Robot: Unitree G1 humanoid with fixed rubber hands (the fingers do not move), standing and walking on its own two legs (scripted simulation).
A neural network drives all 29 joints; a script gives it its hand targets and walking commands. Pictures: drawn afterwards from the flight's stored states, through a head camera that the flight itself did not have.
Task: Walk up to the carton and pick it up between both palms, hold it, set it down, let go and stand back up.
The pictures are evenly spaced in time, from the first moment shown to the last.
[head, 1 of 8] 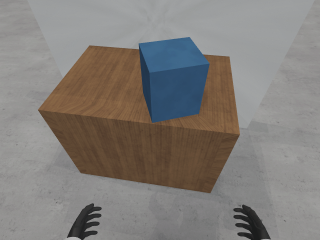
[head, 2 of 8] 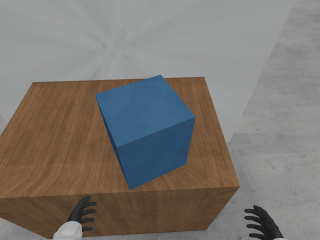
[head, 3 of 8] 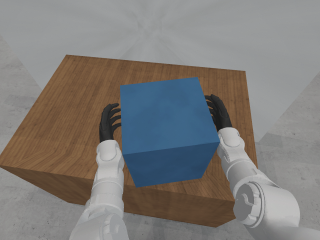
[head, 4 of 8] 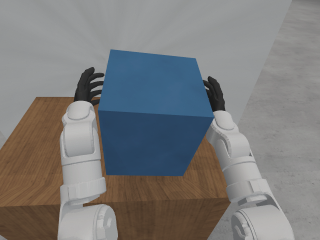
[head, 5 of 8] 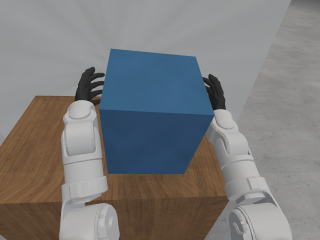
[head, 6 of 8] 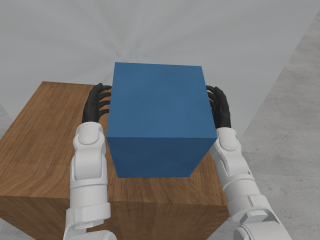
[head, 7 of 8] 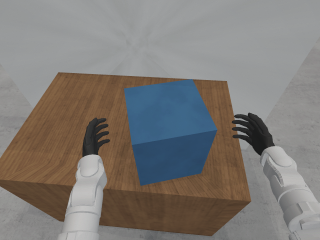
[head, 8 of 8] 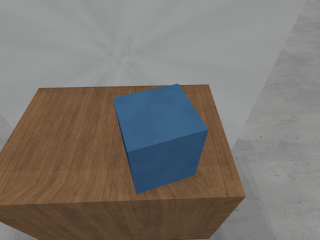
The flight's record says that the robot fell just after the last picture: no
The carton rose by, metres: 0.19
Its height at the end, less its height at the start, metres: +0.00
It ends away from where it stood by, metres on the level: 0.02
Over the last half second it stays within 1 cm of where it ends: yes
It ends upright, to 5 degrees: yes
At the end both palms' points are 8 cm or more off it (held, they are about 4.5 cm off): yes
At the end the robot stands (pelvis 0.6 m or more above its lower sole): yes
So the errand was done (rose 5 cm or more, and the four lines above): yes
